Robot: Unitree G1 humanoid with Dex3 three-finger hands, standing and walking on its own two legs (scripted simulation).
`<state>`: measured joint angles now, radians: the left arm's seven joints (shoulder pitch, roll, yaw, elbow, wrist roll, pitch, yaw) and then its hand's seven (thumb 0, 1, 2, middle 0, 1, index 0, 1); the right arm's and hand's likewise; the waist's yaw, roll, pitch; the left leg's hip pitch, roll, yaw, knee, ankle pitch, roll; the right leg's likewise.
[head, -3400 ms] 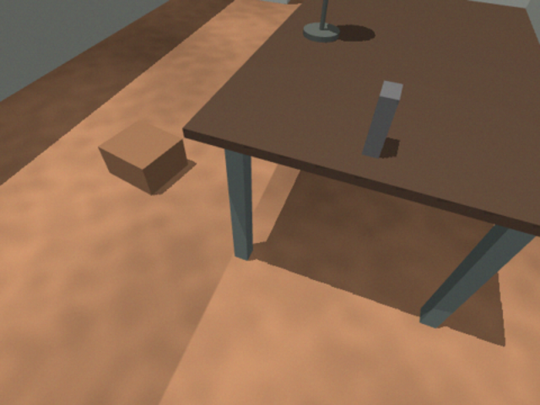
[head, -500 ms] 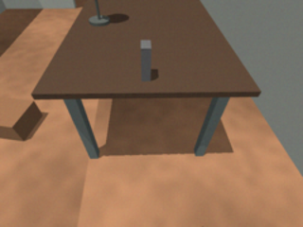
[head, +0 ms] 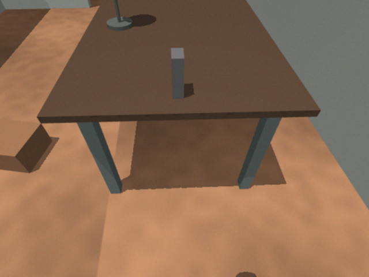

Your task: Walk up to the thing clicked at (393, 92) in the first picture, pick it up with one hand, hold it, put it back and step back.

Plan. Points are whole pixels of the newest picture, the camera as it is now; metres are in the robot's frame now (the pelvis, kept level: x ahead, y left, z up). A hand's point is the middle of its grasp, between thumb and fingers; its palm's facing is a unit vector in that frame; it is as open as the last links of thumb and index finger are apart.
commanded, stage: walk up
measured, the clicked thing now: (177, 74) +0.75 +0.02 +0.02
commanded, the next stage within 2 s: stand in 0.04 s
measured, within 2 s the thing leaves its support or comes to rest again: neither
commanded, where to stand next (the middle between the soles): +0.03 -0.01 m, yaw +2 degrees
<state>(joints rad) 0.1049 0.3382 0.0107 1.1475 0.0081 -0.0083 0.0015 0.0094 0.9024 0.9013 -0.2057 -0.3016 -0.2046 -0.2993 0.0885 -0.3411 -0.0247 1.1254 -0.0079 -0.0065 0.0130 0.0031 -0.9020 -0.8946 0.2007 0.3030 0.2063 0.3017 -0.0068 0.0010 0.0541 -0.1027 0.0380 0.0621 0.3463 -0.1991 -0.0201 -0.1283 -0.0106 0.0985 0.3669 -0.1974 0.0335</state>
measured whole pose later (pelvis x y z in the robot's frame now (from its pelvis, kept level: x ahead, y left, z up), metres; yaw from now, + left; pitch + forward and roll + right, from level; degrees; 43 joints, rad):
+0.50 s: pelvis +0.00 +0.00 +0.00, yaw +1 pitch -3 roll +0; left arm 0.11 0.35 0.00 1.12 0.01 -0.01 0.00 0.01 0.90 0.90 -0.21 -0.30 -0.21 -0.30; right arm 0.11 -0.35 -0.01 1.13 -0.01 -0.01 0.01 0.00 -0.90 -0.89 0.20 0.30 0.21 0.30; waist -0.01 0.00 0.06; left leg -0.10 0.04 0.04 0.33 -0.18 -0.02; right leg -0.11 -0.01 0.08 0.34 -0.18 0.03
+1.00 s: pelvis -0.01 +0.00 +0.00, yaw +2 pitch -3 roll +0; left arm 0.13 0.35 0.00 1.11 0.01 -0.01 0.00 0.01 0.90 0.90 -0.21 -0.30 -0.20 -0.30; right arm 0.11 -0.35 -0.01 1.13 -0.01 -0.01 0.01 0.00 -0.90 -0.89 0.20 0.30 0.21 0.30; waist -0.01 0.00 0.05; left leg -0.11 0.03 0.03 0.33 -0.18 -0.02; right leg -0.12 -0.02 0.07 0.35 -0.18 0.03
